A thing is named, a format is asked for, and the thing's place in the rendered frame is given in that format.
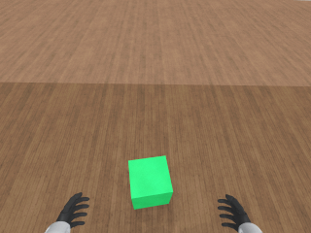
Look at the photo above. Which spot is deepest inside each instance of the robot right hand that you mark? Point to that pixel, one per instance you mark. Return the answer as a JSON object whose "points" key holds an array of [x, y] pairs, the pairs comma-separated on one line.
{"points": [[239, 216]]}

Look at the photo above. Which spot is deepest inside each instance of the robot right forearm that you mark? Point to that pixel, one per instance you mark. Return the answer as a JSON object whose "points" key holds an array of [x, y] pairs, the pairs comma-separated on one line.
{"points": [[248, 227]]}

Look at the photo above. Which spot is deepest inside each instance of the robot left forearm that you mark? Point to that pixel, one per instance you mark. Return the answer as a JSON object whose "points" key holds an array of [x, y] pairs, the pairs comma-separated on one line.
{"points": [[59, 227]]}

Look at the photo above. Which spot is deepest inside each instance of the carton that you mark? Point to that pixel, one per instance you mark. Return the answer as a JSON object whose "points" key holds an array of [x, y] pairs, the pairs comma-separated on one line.
{"points": [[150, 183]]}

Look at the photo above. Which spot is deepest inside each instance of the robot left hand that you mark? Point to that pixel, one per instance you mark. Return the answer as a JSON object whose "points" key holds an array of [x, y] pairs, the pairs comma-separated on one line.
{"points": [[68, 212]]}

